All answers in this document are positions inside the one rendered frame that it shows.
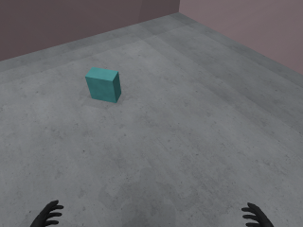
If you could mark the carton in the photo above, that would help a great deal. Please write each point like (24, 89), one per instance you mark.
(103, 84)

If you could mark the left robot hand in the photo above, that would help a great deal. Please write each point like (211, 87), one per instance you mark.
(41, 219)

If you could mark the right robot hand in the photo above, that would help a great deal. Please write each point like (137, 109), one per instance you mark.
(260, 217)

